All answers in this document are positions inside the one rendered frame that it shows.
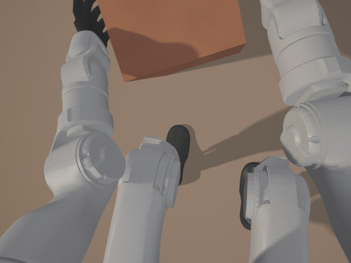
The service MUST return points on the right robot forearm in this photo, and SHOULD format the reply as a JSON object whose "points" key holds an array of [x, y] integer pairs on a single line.
{"points": [[304, 49]]}

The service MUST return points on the right robot upper arm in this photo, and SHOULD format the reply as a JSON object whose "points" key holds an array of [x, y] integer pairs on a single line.
{"points": [[317, 135]]}

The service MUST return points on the robot left foot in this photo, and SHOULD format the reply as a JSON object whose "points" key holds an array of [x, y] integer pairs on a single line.
{"points": [[179, 137]]}

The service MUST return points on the left robot forearm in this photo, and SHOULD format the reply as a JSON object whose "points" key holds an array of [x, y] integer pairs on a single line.
{"points": [[84, 90]]}

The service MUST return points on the carton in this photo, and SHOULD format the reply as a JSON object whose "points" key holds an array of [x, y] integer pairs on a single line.
{"points": [[154, 38]]}

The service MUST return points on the robot right foot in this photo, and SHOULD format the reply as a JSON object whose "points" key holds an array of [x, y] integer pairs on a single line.
{"points": [[247, 169]]}

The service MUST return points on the robot foot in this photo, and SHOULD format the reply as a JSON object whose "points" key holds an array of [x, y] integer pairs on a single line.
{"points": [[179, 137], [247, 169]]}

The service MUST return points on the robot left hand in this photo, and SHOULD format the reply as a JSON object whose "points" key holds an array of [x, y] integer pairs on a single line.
{"points": [[85, 19]]}

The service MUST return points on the left robot upper arm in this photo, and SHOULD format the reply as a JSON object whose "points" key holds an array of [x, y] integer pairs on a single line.
{"points": [[83, 175]]}

